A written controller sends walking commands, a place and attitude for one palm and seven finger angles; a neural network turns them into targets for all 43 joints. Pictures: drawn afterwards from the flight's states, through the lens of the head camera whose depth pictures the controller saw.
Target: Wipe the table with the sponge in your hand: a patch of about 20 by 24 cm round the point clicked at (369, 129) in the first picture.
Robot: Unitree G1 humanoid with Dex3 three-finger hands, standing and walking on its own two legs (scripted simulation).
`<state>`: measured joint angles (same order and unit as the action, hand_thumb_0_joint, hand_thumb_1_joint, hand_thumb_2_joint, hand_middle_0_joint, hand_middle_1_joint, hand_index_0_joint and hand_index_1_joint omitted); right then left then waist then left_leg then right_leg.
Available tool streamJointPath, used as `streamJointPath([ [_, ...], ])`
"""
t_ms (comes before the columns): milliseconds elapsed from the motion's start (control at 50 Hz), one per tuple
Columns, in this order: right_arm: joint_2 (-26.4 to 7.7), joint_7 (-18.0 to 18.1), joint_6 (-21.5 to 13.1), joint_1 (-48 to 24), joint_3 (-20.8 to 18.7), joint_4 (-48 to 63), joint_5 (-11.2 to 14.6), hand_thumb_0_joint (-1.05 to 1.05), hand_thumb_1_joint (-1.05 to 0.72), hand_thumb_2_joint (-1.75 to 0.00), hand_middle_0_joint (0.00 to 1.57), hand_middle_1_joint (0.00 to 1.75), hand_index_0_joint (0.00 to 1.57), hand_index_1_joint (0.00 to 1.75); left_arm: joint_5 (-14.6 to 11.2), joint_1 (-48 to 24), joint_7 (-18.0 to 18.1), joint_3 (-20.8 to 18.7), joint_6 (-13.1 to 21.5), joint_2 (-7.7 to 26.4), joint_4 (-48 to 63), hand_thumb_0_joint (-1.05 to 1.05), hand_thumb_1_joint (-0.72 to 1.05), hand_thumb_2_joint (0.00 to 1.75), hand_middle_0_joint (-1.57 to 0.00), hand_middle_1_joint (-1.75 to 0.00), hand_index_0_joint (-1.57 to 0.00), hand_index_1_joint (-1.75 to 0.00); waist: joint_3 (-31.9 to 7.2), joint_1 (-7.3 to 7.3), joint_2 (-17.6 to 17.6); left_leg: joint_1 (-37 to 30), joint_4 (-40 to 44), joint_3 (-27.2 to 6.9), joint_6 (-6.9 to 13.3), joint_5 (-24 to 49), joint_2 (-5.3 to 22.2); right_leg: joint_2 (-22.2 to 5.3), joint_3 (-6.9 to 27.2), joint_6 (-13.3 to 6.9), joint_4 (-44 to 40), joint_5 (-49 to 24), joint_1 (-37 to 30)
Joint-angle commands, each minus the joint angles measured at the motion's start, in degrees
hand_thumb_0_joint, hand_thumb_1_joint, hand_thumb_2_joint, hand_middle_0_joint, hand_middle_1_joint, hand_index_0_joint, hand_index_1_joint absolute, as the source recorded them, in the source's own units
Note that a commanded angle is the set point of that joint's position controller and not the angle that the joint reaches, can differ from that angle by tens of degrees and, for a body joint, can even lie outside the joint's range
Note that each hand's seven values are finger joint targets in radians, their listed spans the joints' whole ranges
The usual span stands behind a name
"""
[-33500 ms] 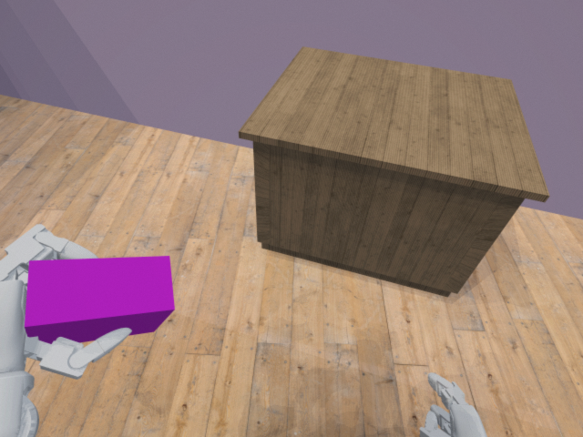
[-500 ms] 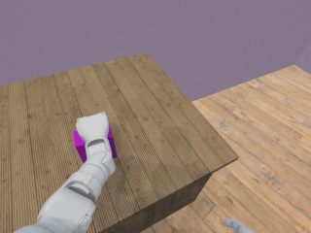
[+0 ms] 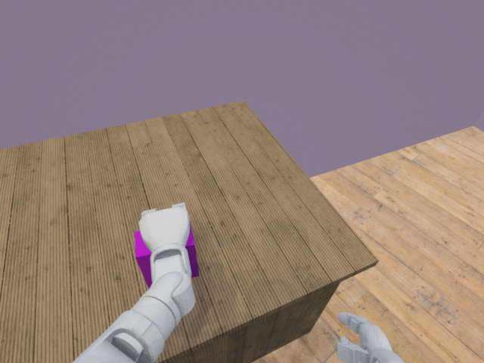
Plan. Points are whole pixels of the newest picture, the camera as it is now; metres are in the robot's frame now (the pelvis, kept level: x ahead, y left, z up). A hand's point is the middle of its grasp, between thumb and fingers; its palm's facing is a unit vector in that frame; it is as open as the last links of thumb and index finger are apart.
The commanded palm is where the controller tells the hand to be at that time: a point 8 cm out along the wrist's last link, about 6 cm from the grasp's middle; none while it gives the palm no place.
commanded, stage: wipe back along the third lane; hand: left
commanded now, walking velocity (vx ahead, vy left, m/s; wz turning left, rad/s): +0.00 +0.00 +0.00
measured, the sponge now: (170, 260) +0.33 +0.19 -0.07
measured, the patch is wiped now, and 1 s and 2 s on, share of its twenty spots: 0.95 0.95 0.95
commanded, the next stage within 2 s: slide back across to the middle lane in 0.78 s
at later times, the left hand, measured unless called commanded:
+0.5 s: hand (183, 266) +0.29 +0.15 -0.01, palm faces -0.06 -0.07 -1.00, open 10.1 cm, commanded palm +0.24 +0.12 +0.02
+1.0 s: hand (186, 276) +0.27 +0.14 -0.01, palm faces -0.07 -0.10 -0.99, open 10.1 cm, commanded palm +0.22 +0.13 +0.03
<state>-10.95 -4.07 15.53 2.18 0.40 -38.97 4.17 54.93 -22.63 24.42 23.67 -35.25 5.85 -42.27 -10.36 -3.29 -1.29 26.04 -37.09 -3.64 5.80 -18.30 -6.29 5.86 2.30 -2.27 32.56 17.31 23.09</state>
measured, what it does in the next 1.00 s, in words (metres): shifts its weight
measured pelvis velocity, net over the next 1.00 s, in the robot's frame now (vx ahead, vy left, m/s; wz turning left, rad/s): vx -0.01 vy -0.07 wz -0.04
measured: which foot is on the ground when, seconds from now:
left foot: down 0.00-1.00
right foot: down 0.00-1.00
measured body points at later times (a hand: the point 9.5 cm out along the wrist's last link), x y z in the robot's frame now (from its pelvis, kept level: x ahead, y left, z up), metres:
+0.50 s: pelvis -0.01 -0.04 +0.00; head -0.03 -0.05 +0.45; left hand +0.29 +0.15 +0.04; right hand +0.20 -0.25 -0.09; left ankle -0.01 +0.05 -0.72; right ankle -0.02 -0.11 -0.72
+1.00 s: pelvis -0.01 -0.07 +0.01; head -0.03 -0.09 +0.46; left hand +0.27 +0.14 +0.04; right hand +0.22 -0.28 -0.07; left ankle -0.01 +0.05 -0.72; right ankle -0.02 -0.11 -0.72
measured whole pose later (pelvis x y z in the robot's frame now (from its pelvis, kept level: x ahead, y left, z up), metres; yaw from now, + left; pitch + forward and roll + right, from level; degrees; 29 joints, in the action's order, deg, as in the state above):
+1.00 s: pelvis -0.01 -0.07 +0.01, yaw -2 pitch +4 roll +0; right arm -12.8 -0.7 13.7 -0.4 0.6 -38.1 4.8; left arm 54.4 -5.8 21.2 19.2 -32.6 10.4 -27.0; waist -8.9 -3.9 -2.0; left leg 19.4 -31.6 -2.8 1.0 -16.5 -2.7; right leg 9.1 3.6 -7.0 29.8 14.9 18.5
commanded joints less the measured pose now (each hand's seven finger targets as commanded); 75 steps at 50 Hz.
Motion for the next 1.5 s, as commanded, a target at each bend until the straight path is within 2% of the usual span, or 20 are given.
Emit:
streamJointPath([
  [0, -8.0, 0.4, -2.4, -9.2, -2.6, 8.6, 0.3, 0.0, -0.9, -0.9, 0.2, 0.3, 0.2, 0.3, -1.2, -9.0, -2.5, 1.4, -0.1, -3.1, 5.6, 0.0, 0.1, 1.3, -1.2, -1.6, -1.2, -1.6, -9.2, 1.11, 1.5, -10.7, 5.4, -4.6, -6.0, 19.0, 6.5, -1.4, -1.3, -4.5, -2.1, -13.5, -0.8],
  [100, -8.2, 0.8, -2.5, -9.6, -2.4, 8.6, 0.3, 0.0, -0.9, -0.9, 0.2, 0.3, 0.2, 0.3, -1.2, -7.7, -2.5, 0.1, 0.1, -1.4, 6.0, 0.0, 0.1, 1.3, -1.2, -1.6, -1.2, -1.6, -9.2, 0.91, 3.3, -8.9, 5.8, -3.9, -5.3, 15.4, 5.8, -1.3, 0.0, -4.7, -2.8, -12.8, -2.3],
  [160, -8.0, 0.8, -2.7, -9.9, -2.4, 9.0, 0.4, 0.0, -0.9, -0.9, 0.2, 0.3, 0.2, 0.3, -1.3, -5.3, -2.8, 1.8, 0.3, -3.2, 6.5, 0.0, 0.1, 1.3, -1.2, -1.6, -1.2, -1.6, -8.8, 0.91, 5.3, -7.9, 5.9, -3.2, -4.4, 13.6, 5.4, -1.5, 0.7, -4.5, -3.4, -12.8, -3.1],
  [180, -8.2, 1.0, -2.8, -10.5, -2.5, 9.2, 0.5, 0.0, -0.9, -0.9, 0.2, 0.3, 0.2, 0.3, -1.5, -4.8, -2.8, -0.3, 0.4, -1.3, 7.2, 0.0, 0.1, 1.3, -1.2, -1.6, -1.2, -1.6, -8.8, 0.27, 5.0, -7.5, 6.2, -3.4, -4.3, 13.3, 5.4, -1.5, 1.3, -4.7, -3.5, -12.9, -3.7],
  [380, -8.0, 1.4, -3.2, -12.6, -2.2, 10.1, 0.8, 0.0, -0.9, -0.9, 0.2, 0.3, 0.2, 0.3, -1.9, 0.9, -3.3, 0.1, 0.6, -0.6, 12.2, 0.0, 0.1, 1.3, -1.2, -1.6, -1.2, -1.6, -6.9, -0.34, 5.2, -6.3, 6.9, -2.1, -3.5, 10.9, 4.1, -2.0, 4.3, -4.5, -5.3, -14.4, -6.7],
  [400, -8.0, 1.5, -3.1, -12.4, -2.1, 10.0, 0.8, 0.0, -0.9, -0.9, 0.2, 0.3, 0.2, 0.3, -1.7, 0.5, -3.4, 1.8, 0.8, -1.6, 12.5, 0.0, 0.1, 1.3, -1.2, -1.6, -1.2, -1.6, -6.2, 0.65, 5.7, -6.5, 6.6, -1.9, -3.3, 10.6, 4.1, -2.2, 4.2, -4.2, -5.3, -14.3, -6.5],
  [480, -8.2, 1.6, -3.3, -13.6, -2.2, 10.6, 0.8, 0.0, -0.9, -0.9, 0.2, 0.3, 0.2, 0.3, -2.3, 5.4, -3.7, -1.1, 0.8, 1.3, 15.5, 0.0, 0.1, 1.3, -1.2, -1.6, -1.2, -1.6, -7.6, -0.89, 5.9, -6.2, 6.7, -1.4, -3.2, 11.3, 3.6, -2.5, 6.2, -4.2, -5.9, -17.9, -9.6],
  [520, -7.9, 1.7, -3.2, -13.8, -1.9, 10.7, 0.9, 0.0, -0.9, -0.9, 0.2, 0.3, 0.2, 0.3, -2.0, 5.2, -3.8, 1.2, 0.6, -0.4, 16.1, 0.0, 0.1, 1.3, -1.2, -1.6, -1.2, -1.6, -5.8, 0.03, 6.2, -6.0, 6.7, -1.0, -3.2, 10.8, 3.4, -2.7, 6.3, -3.9, -6.0, -18.2, -9.4],
  [660, -7.7, 2.2, -3.6, -15.0, -1.8, 10.6, 0.9, 0.0, -0.9, -0.9, 0.2, 0.3, 0.2, 0.3, -2.1, 8.2, -4.2, -0.1, 0.4, 1.1, 17.9, 0.0, 0.1, 1.3, -1.2, -1.6, -1.2, -1.6, -4.9, -0.39, 6.9, -5.8, 6.9, -0.5, -3.1, 10.6, 2.9, -3.3, 8.3, -3.5, -7.1, -20.5, -11.3],
  [680, -8.2, 2.4, -3.6, -15.1, -1.8, 10.3, 0.9, 0.0, -0.9, -0.9, 0.2, 0.3, 0.2, 0.3, -1.8, 6.8, -4.2, -2.5, 0.5, 3.7, 18.4, 0.0, 0.1, 1.3, -1.2, -1.6, -1.2, -1.6, -5.8, -0.52, 5.7, -6.1, 7.0, -0.7, -3.1, 11.1, 2.9, -3.1, 9.1, -3.8, -7.0, -21.7, -11.5],
  [820, -7.8, 2.9, -4.1, -14.9, -1.7, 10.4, 0.7, 0.0, -0.9, -0.9, 0.2, 0.3, 0.2, 0.3, -0.8, 8.1, -4.3, -1.7, 1.5, 3.1, 18.3, 0.0, 0.1, 1.3, -1.2, -1.6, -1.2, -1.6, -5.9, 0.03, 6.0, -5.5, 6.2, -0.1, -3.1, 11.6, 2.5, -3.8, 9.8, -3.2, -6.6, -25.8, -12.4],
  [960, -7.7, 3.6, -4.9, -14.9, -1.9, 10.9, 0.7, 0.0, -0.9, -0.9, 0.2, 0.3, 0.2, 0.3, -1.6, 11.9, -3.8, -8.1, 2.3, 9.0, 22.5, 0.0, 0.1, 1.3, -1.2, -1.6, -1.2, -1.6, -9.2, -1.39, 5.5, -5.8, 6.9, 0.4, -3.2, 12.0, 2.2, -4.7, 11.4, -2.5, -6.6, -30.5, -17.5],
  [980, -8.1, 3.7, -5.0, -15.3, -2.0, 10.9, 0.7, 0.0, -0.9, -0.9, 0.2, 0.3, 0.2, 0.3, -1.5, 12.9, -3.8, -10.7, 2.4, 11.8, 23.6, 0.0, 0.1, 1.3, -1.2, -1.6, -1.2, -1.6, -9.0, -1.91, 4.5, -6.3, 7.1, 0.0, -3.2, 12.3, 2.0, -4.5, 12.1, -2.8, -6.8, -30.9, -17.6],
  [1060, -7.7, 3.5, -5.9, -15.7, -1.8, 11.5, 0.8, 0.0, -0.9, -0.9, 0.2, 0.3, 0.2, 0.3, -0.7, 16.4, -4.2, -8.8, 2.3, 10.6, 26.7, 0.0, 0.1, 1.3, -1.2, -1.6, -1.2, -1.6, -7.4, -1.7, 4.7, -7.6, 7.5, 0.3, -3.0, 13.4, 2.0, -4.6, 11.7, -2.5, -7.1, -32.4, -17.8],
  [1080, -8.2, 3.6, -6.0, -15.6, -1.9, 11.1, 0.8, 0.0, -0.9, -0.9, 0.2, 0.3, 0.2, 0.3, -0.7, 15.8, -4.4, -11.5, 2.3, 13.5, 27.3, 0.0, 0.1, 1.3, -1.2, -1.6, -1.2, -1.6, -7.0, -1.84, 4.5, -8.0, 7.9, -0.1, -3.0, 13.3, 2.0, -4.3, 12.1, -2.8, -7.5, -31.2, -17.4],
  [1140, -8.0, 3.9, -6.7, -16.1, -1.8, 11.2, 0.7, 0.0, -0.9, -0.9, 0.2, 0.3, 0.2, 0.3, -0.7, 15.5, -5.0, -10.2, 2.3, 12.7, 28.8, 0.0, 0.1, 1.3, -1.2, -1.6, -1.2, -1.6, -3.7, -1.48, 4.9, -8.5, 8.5, 0.0, -2.7, 11.4, 2.0, -4.3, 12.4, -2.4, -9.3, -25.6, -16.0],
  [1180, -8.5, 4.4, -7.1, -16.1, -1.8, 10.6, 0.5, 0.0, -0.9, -0.9, 0.2, 0.3, 0.2, 0.3, -0.1, 13.1, -5.4, -13.6, 2.8, 16.4, 29.1, 0.0, 0.1, 1.3, -1.2, -1.6, -1.2, -1.6, -3.6, -1.88, 3.5, -9.2, 9.1, -0.3, -2.7, 10.6, 1.9, -4.0, 13.2, -2.9, -10.4, -21.6, -15.4],
  [1260, -8.2, 5.1, -8.3, -15.6, -1.5, 10.2, 0.4, 0.0, -0.9, -0.9, 0.2, 0.3, 0.2, 0.3, 0.4, 14.4, -5.9, -13.8, 4.4, 16.4, 27.0, 0.0, 0.1, 1.3, -1.2, -1.6, -1.2, -1.6, -1.5, -1.79, 4.3, -9.1, 9.3, -0.3, -2.6, 8.5, 1.7, -4.3, 13.8, -2.6, -12.4, -14.9, -14.0],
  [1300, -8.2, 5.5, -8.7, -15.1, -1.7, 10.1, 0.2, 0.0, -0.9, -0.9, 0.2, 0.3, 0.2, 0.3, 0.8, 13.2, -6.0, -14.9, 5.4, 17.4, 27.4, 0.0, 0.1, 1.3, -1.2, -1.6, -1.2, -1.6, -1.9, -1.86, 1.7, -9.6, 9.7, -0.1, -2.5, 8.1, 1.8, -4.2, 13.9, -2.9, -12.6, -12.6, -13.8],
  [1480, -8.6, 5.1, -10.4, -14.7, -2.2, 9.9, -0.3, 0.0, -0.9, -0.9, 0.2, 0.3, 0.2, 0.3, 1.2, 20.1, -5.7, -19.0, 8.9, 19.3, 28.5, 0.0, 0.1, 1.3, -1.2, -1.6, -1.2, -1.6, -2.9, -3.2, 3.2, -10.0, 9.4, -0.8, -2.6, 11.1, 1.8, -4.2, 13.7, -3.2, -11.3, -19.7, -14.9],
])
